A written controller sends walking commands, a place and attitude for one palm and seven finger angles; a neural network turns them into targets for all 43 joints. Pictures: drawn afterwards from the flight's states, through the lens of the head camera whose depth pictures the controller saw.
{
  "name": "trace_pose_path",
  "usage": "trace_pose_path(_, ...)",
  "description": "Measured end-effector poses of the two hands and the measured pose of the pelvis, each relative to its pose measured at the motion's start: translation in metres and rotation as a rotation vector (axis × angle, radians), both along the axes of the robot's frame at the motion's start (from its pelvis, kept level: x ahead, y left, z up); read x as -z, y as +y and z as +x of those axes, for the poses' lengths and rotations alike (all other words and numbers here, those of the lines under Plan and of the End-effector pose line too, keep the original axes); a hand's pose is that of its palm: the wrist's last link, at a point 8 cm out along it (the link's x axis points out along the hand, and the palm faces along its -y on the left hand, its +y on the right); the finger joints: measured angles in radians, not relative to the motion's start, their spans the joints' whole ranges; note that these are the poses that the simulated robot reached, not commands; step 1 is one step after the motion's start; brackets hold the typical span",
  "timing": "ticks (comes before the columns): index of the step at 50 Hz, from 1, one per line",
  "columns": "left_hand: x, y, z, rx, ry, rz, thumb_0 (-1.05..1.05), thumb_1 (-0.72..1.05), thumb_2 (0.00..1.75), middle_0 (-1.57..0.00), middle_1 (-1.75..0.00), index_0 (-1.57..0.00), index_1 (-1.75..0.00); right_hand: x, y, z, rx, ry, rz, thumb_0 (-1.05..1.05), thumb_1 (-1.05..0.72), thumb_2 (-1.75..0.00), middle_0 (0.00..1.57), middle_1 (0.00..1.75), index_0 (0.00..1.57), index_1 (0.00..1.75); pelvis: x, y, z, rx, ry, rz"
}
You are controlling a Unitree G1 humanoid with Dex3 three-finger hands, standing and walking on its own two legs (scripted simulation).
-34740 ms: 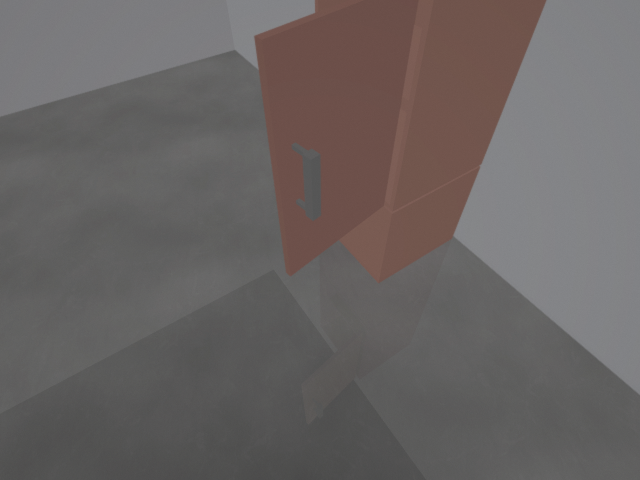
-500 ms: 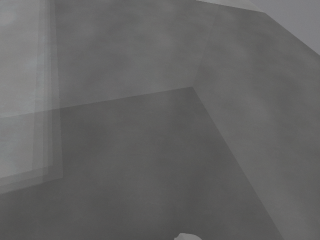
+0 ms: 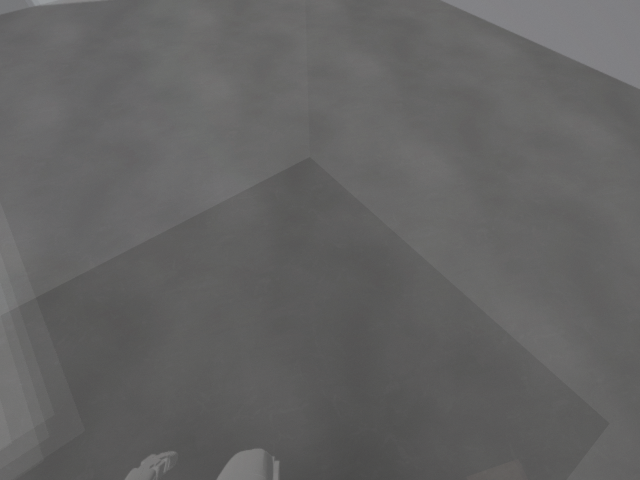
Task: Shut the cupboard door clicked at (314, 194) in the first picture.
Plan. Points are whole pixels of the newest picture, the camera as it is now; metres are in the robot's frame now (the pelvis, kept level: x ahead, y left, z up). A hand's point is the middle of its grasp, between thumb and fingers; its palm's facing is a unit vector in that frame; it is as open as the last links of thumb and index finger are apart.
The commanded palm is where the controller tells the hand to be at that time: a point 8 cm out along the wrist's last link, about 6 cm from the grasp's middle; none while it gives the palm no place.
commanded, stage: turn to face it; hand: left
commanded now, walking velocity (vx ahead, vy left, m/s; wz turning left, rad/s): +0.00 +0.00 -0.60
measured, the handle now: out of the picture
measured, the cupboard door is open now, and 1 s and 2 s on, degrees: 65 65 65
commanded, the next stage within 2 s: take the last steps up to it in 2.00 s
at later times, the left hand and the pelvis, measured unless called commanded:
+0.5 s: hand (181, 462) +0.16 +0.21 -0.16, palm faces -0.29 -0.93 -0.23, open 7.4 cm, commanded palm none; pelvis +0.00 +0.03 +0.00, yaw -19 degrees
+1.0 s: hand (230, 443) +0.19 +0.15 -0.18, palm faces -0.53 -0.83 -0.18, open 7.4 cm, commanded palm none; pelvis +0.01 +0.03 -0.01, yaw -35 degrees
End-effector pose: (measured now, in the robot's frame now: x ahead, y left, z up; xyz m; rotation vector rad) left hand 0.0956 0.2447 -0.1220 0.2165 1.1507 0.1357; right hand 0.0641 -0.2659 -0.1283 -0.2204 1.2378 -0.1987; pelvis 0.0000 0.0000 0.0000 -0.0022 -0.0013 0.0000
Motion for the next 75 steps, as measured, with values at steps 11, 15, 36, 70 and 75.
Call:
trace_pose_path(11, 0.035, 0.027, -0.001, 0.062, 0.108, -0.072, 0.01, 0.9, 0.9, -0.2, -0.3, -0.2, -0.3, -0.023, 0.034, -0.001, 0.06, -0.098, -0.073, 0.0, -0.91, -0.9, 0.2, 0.3, 0.2, 0.3, 0.006, 0.033, 0.004, 0.141, 0.008, -0.017)
trace_pose_path(15, 0.025, 0.036, 0.014, 0.111, 0.115, -0.067, 0.01, 0.91, 0.9, -0.2, -0.3, -0.2, -0.3, -0.03, 0.046, -0.022, 0.104, -0.071, -0.066, 0.0, -0.91, -0.9, 0.2, 0.3, 0.2, 0.3, -0.004, 0.038, 0.005, 0.193, 0.005, -0.042)
trace_pose_path(36, -0.006, -0.05, 0.092, 0.439, -0.008, 0.042, 0.0, 0.91, 0.9, -0.2, -0.3, -0.2, -0.3, 0.013, 0.012, -0.139, 0.464, 0.032, 0.032, 0.0, -0.91, -0.9, 0.2, 0.3, 0.2, 0.3, 0.003, 0.007, -0.008, 0.456, 0.002, 0.003)
trace_pose_path(70, -0.001, -0.145, 0.173, 0.866, -0.036, 0.038, 0.0, 0.91, 0.9, -0.2, -0.29, -0.2, -0.3, 0.023, 0.067, -0.234, 0.878, 0.034, 0.037, 0.0, -0.9, -0.9, 0.2, 0.3, 0.2, 0.3, 0.013, 0.007, 0.002, 0.873, 0.004, -0.017)
trace_pose_path(75, -0.006, -0.155, 0.163, 0.903, 0.001, 0.049, 0.0, 0.9, 0.9, -0.2, -0.3, -0.2, -0.3, 0.009, 0.06, -0.237, 0.917, 0.01, 0.022, 0.01, -0.91, -0.9, 0.2, 0.3, 0.2, 0.3, 0.001, 0.005, 0.001, 0.923, 0.002, 0.007)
